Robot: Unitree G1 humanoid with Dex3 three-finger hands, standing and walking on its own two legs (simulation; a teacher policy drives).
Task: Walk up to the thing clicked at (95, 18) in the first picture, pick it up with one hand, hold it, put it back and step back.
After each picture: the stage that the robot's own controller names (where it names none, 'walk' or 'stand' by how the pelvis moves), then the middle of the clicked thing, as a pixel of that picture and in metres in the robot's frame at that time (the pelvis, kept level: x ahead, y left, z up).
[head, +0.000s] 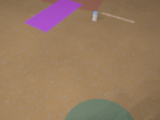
stand; (95, 16) +2.01 -0.18 -0.72
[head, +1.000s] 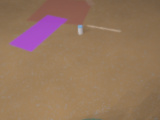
walk; (80, 29) +1.88 +0.16 -0.69
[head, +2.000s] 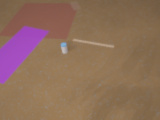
walk; (64, 48) +1.32 +0.33 -0.72
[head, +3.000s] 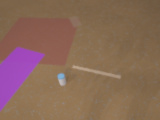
walk; (62, 79) +0.90 +0.29 -0.72
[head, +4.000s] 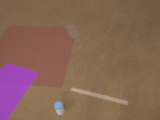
walk; (59, 108) +0.58 +0.26 -0.71
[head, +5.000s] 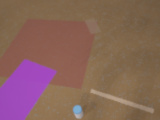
walk; (78, 112) +0.49 +0.14 -0.70
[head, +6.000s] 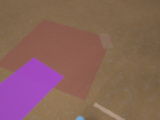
stand; out of the picture +0.47 +0.01 -0.70
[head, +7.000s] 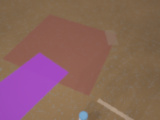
stand; (83, 118) +0.48 -0.01 -0.72
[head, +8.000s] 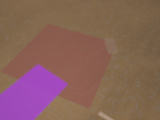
stand; out of the picture +0.40 +0.00 -0.73
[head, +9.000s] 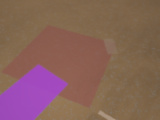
stand; out of the picture +0.42 +0.00 -0.73
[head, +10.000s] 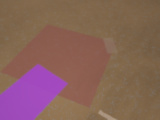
stand; out of the picture +0.42 +0.00 -0.73
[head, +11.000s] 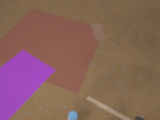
go down; (72, 117) +0.45 +0.01 -0.68
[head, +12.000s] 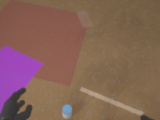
go down; (67, 111) +0.45 +0.03 -0.62
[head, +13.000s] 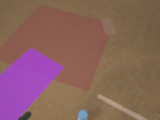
go down; (82, 117) +0.43 +0.01 -0.64
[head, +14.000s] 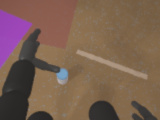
go down; (62, 76) +0.50 +0.01 -0.48
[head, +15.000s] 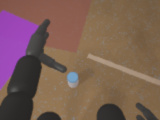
go down; (72, 80) +0.50 +0.01 -0.48
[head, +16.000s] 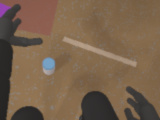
go down; (48, 66) +0.51 +0.02 -0.43
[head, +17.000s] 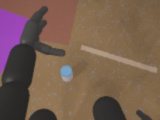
go down; (66, 73) +0.50 +0.01 -0.45
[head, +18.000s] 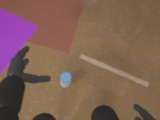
go down; (65, 80) +0.50 +0.00 -0.49
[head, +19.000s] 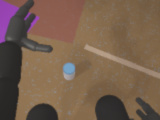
go down; (69, 71) +0.52 +0.00 -0.40
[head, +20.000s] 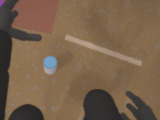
go down; (50, 65) +0.51 +0.02 -0.38
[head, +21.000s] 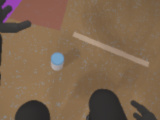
go down; (57, 61) +0.51 +0.02 -0.40
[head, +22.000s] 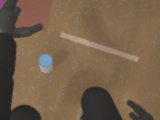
go down; (46, 64) +0.51 +0.02 -0.37
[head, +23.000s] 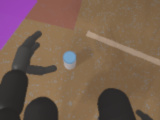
go down; (69, 60) +0.52 +0.01 -0.38
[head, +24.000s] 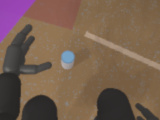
go down; (67, 60) +0.52 +0.01 -0.37
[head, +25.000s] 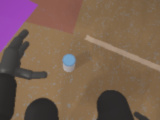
go down; (69, 63) +0.52 +0.01 -0.38
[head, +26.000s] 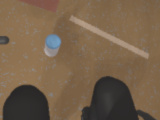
go down; (52, 46) +0.53 +0.05 -0.29
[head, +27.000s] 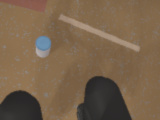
go down; (43, 47) +0.53 +0.06 -0.32
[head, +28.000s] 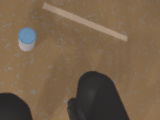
go down; (27, 40) +0.53 +0.07 -0.30
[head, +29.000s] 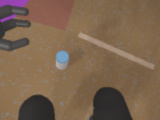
hold; (62, 60) +0.52 +0.03 -0.37
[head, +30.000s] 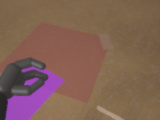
hold; out of the picture +0.44 -0.01 -0.67
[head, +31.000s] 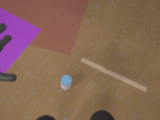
go down; (66, 82) +0.49 +0.01 -0.53
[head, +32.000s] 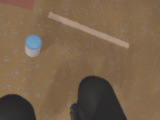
go down; (33, 46) +0.53 +0.07 -0.32
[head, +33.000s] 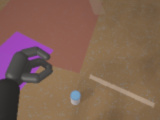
hold; (75, 97) +0.49 +0.01 -0.59
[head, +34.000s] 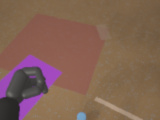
crouch; (81, 119) +0.45 +0.01 -0.67
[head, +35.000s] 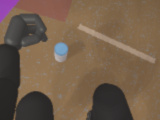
crouch; (60, 52) +0.54 +0.02 -0.36
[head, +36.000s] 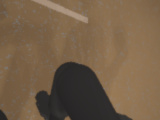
lower; out of the picture +0.54 +0.12 -0.28
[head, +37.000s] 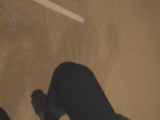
lower; out of the picture +0.53 +0.12 -0.29
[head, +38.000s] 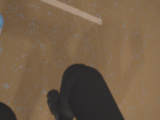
hold; out of the picture +0.54 +0.11 -0.29
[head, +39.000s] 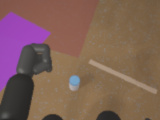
hold; (74, 83) +0.51 +0.01 -0.51
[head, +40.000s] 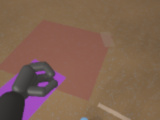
crouch; out of the picture +0.45 -0.01 -0.68
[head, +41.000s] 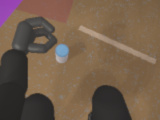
lower; (61, 54) +0.54 +0.01 -0.37
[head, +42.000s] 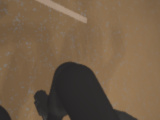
lower; out of the picture +0.54 +0.11 -0.29
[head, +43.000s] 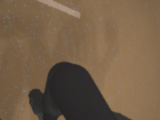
lower; out of the picture +0.54 +0.12 -0.29
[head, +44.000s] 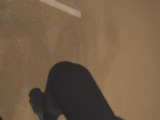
lower; out of the picture +0.54 +0.12 -0.29
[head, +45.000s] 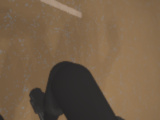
stand; out of the picture +0.54 +0.12 -0.29
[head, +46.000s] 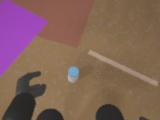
lower; (73, 74) +0.52 +0.00 -0.48
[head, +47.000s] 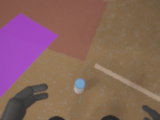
crouch; (79, 86) +0.50 -0.01 -0.53
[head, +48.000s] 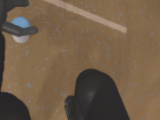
lower; (20, 30) +0.55 +0.07 -0.28
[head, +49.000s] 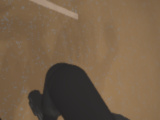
lower; out of the picture +0.55 +0.12 -0.30
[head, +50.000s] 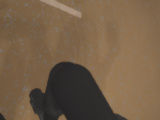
lower; out of the picture +0.55 +0.12 -0.29
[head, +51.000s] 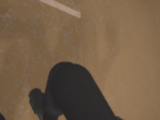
lower; out of the picture +0.55 +0.12 -0.29
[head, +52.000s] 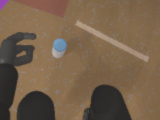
stand; (59, 48) +0.55 +0.04 -0.37
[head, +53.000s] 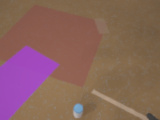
hold; (78, 111) +0.49 -0.01 -0.64
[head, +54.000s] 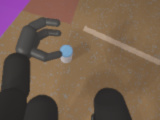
lower; (66, 54) +0.54 +0.02 -0.39
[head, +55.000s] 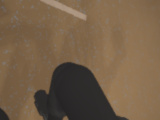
lower; out of the picture +0.55 +0.12 -0.29
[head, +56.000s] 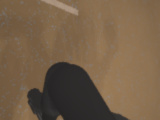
lower; out of the picture +0.55 +0.12 -0.29
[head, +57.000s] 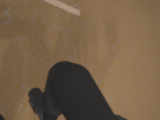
lower; out of the picture +0.55 +0.12 -0.29
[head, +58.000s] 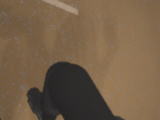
hold; out of the picture +0.55 +0.12 -0.30
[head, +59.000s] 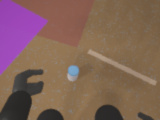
lower; (73, 73) +0.53 +0.00 -0.48
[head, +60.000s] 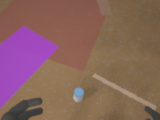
crouch; (78, 95) +0.50 -0.02 -0.58
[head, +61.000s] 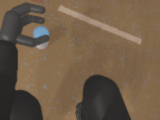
lower; (41, 38) +0.56 +0.04 -0.31
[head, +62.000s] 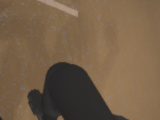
stand; out of the picture +0.56 +0.12 -0.29
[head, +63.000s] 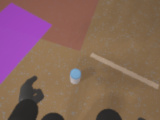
stand; (75, 76) +0.52 +0.00 -0.50
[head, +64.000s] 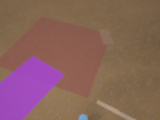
stand; out of the picture +0.47 -0.03 -0.66
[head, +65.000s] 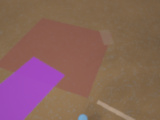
stand; out of the picture +0.47 -0.01 -0.66
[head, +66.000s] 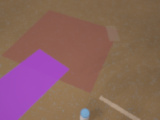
stand; (84, 115) +0.48 -0.02 -0.69
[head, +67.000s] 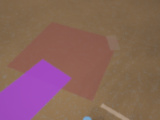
stand; out of the picture +0.48 -0.02 -0.72
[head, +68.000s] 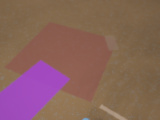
stand; out of the picture +0.47 -0.01 -0.73
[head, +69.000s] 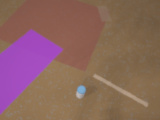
walk; (80, 92) +0.56 -0.07 -0.71
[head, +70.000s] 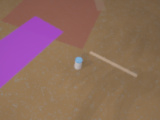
walk; (78, 63) +0.90 +0.01 -0.71
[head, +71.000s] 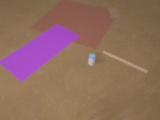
walk; (91, 59) +1.13 -0.02 -0.71
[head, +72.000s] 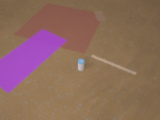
stand; (81, 64) +1.08 +0.01 -0.72
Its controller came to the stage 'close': yes
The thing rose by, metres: 0.00
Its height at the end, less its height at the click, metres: +0.00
